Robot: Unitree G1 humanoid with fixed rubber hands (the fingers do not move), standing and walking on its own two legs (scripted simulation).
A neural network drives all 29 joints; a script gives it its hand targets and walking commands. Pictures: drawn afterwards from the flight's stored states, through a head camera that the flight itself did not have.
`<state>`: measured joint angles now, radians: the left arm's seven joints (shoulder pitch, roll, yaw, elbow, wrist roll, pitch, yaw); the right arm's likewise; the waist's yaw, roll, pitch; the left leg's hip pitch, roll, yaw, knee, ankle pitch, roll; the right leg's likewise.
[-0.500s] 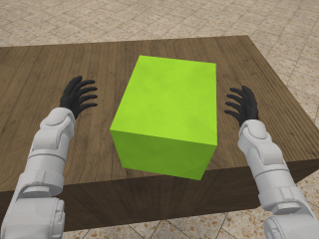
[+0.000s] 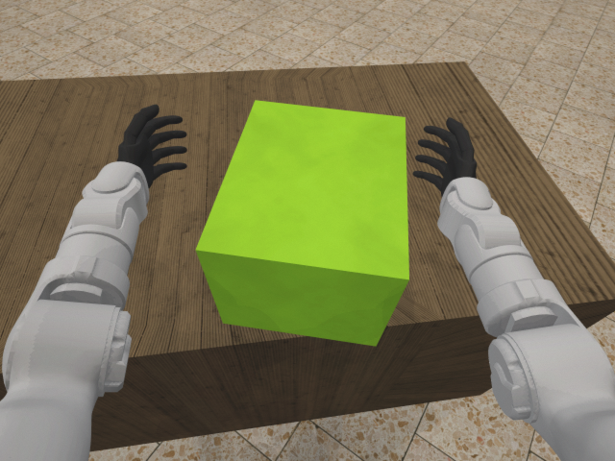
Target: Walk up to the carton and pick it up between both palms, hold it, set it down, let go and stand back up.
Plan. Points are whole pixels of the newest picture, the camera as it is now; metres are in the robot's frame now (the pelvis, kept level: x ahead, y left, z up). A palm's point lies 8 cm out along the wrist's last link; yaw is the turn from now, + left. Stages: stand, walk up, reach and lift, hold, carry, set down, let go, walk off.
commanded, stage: reach and lift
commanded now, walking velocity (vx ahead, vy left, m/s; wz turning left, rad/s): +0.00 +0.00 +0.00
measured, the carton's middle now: (314, 220) +0.46 -0.05 +0.01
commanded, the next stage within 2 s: none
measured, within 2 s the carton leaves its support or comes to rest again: neither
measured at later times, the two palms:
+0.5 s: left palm (159, 222) +0.46 +0.18 +0.04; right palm (437, 230) +0.39 -0.22 +0.04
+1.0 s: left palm (180, 222) +0.46 +0.15 +0.03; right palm (432, 230) +0.39 -0.21 +0.04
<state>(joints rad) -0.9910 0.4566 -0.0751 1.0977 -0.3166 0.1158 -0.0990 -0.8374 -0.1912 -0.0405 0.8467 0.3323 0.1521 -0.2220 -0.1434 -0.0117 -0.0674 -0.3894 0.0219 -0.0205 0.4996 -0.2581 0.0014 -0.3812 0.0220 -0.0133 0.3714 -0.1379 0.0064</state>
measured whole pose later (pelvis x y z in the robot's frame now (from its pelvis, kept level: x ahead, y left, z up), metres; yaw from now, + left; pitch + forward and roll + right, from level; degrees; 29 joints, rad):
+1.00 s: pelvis -0.04 -0.01 -0.04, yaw +0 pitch +24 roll -2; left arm -1.16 0.37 -0.23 1.54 -0.38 -0.25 -0.05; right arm -0.98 -0.11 -0.09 1.24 0.28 -0.15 -0.19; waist -0.19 -0.02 -0.25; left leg -0.92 0.01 -0.05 0.82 -0.32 -0.01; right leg -0.92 0.01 -0.05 0.72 -0.22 0.00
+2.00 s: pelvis +0.01 +0.00 +0.00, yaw +0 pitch +13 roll -2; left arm -0.95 0.22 0.34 1.50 0.20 -0.46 -0.09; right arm -0.71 0.12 -0.63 0.98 -0.37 -0.37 -0.13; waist -0.14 0.02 -0.05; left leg -0.45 0.01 -0.02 0.48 -0.25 0.01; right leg -0.46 0.00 -0.03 0.38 -0.15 0.01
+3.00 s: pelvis +0.01 +0.00 +0.00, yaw +0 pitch +15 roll -2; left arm -0.91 0.20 0.23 1.40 0.19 -0.43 -0.05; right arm -0.68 0.08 -0.55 1.07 -0.27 -0.47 -0.18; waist -0.11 -0.01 -0.09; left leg -0.46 0.03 0.00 0.42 -0.22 0.00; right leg -0.45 0.01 -0.04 0.28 -0.09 0.00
